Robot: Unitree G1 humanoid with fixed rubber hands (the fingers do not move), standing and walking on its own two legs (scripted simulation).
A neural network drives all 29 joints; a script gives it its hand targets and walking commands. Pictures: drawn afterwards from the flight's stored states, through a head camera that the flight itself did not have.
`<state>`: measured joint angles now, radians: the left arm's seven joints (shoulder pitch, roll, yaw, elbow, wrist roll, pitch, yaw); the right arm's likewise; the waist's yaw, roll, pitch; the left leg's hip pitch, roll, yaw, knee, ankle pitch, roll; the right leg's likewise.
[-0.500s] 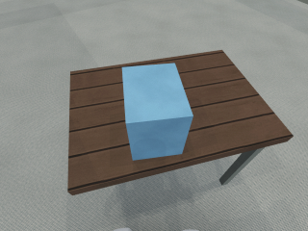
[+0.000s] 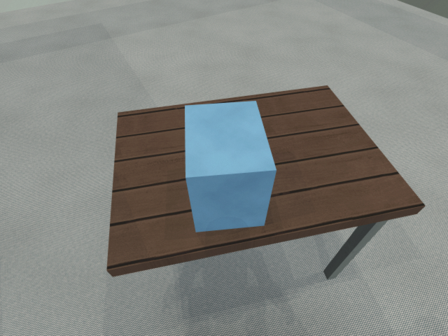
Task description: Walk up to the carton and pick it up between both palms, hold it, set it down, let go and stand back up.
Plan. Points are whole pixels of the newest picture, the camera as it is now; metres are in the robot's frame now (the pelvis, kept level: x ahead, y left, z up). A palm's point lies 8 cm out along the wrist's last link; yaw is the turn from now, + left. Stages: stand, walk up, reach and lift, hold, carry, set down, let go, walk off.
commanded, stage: walk up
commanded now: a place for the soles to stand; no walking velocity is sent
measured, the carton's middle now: (225, 167) +0.49 -0.01 -0.03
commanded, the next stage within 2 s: none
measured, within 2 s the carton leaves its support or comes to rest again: neither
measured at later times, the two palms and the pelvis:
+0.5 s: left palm out of the picture +0.01 +0.27 -0.14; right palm out of the picture +0.06 -0.26 -0.13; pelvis -0.02 +0.00 -0.01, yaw +5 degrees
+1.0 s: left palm out of the picture -0.08 +0.20 -0.14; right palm out of the picture +0.01 -0.27 -0.14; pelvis -0.05 -0.04 +0.00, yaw +11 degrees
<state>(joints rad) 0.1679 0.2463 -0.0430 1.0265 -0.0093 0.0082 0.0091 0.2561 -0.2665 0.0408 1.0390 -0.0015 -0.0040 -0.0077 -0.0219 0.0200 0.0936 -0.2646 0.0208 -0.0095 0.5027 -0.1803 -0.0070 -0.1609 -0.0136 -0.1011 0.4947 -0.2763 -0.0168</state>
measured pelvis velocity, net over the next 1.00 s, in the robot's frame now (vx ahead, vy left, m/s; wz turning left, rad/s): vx -0.05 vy -0.04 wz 0.19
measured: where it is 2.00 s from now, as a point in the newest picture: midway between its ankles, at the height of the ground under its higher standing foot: outside the picture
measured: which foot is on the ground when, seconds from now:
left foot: down 0.00-0.64, up 0.66-0.90, down 0.92-1.00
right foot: down 0.00-1.00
